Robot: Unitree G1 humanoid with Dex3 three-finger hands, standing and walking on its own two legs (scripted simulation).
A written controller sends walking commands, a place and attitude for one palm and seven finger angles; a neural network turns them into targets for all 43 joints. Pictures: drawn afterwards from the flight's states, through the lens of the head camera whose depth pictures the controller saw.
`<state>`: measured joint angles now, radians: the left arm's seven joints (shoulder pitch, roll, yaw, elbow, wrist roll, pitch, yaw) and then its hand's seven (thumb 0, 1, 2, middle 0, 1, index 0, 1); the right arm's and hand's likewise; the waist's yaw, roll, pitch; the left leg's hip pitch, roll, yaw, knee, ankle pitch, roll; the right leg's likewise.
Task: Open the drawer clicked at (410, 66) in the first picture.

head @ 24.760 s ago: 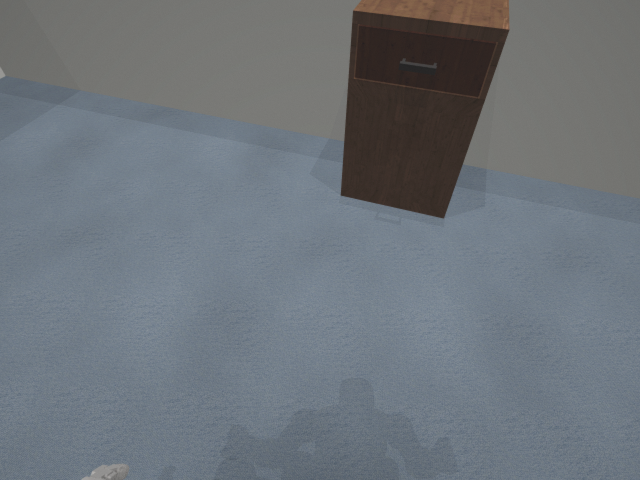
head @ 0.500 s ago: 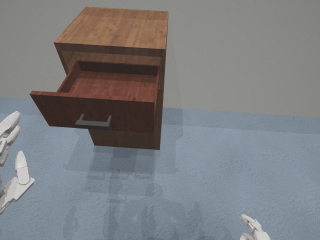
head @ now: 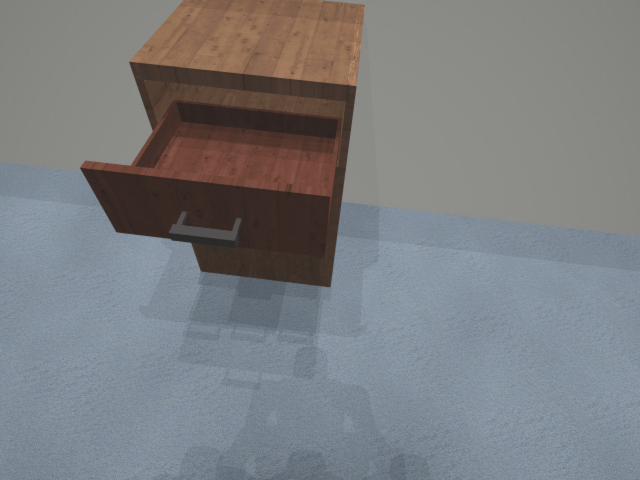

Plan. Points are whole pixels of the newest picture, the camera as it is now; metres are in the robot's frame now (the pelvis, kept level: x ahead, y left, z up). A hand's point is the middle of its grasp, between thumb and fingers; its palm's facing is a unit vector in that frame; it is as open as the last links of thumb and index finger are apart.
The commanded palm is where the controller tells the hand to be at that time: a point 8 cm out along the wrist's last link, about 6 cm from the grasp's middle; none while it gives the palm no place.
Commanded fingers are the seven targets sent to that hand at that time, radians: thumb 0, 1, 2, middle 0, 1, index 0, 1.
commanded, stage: let the arm hang, fingers relaxed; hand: left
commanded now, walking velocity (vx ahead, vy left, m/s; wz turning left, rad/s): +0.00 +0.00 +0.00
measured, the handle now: (207, 227) +0.54 +0.25 -0.09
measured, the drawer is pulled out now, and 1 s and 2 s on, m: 0.30 0.30 0.30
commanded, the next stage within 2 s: look to check the result in 0.68 s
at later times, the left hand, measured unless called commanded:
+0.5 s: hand out of the picture -0.01 +0.16 -0.17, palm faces +0.02 -0.99 -0.17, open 7.3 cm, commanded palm none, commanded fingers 0.00 0.90 0.90 -0.20 -0.30 -0.20 -0.30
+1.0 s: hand out of the picture -0.03 +0.15 -0.17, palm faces +0.04 -0.98 -0.17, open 7.3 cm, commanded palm none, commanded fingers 0.00 0.90 0.90 -0.20 -0.30 -0.20 -0.30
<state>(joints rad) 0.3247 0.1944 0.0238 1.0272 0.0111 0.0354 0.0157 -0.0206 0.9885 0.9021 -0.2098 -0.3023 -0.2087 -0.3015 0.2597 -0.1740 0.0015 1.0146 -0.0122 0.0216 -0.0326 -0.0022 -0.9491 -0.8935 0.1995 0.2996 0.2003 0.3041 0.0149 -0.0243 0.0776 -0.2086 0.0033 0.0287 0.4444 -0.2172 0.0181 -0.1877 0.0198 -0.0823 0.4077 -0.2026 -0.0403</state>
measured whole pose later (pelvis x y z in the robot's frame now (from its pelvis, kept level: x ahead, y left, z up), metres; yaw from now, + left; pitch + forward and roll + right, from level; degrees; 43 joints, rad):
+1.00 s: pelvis +0.00 -0.01 +0.00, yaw -1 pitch -2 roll +0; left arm 0.33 0.11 0.01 1.16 0.01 0.00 0.04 0.00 0.91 0.90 -0.20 -0.30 -0.20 -0.30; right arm 0.33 -0.10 -0.01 1.14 -0.01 0.01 -0.04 0.01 -0.91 -0.89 0.19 0.30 0.20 0.30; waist 0.00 0.01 0.05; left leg -0.17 0.01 0.05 0.40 -0.20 0.01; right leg -0.17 0.03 -0.06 0.40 -0.20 -0.05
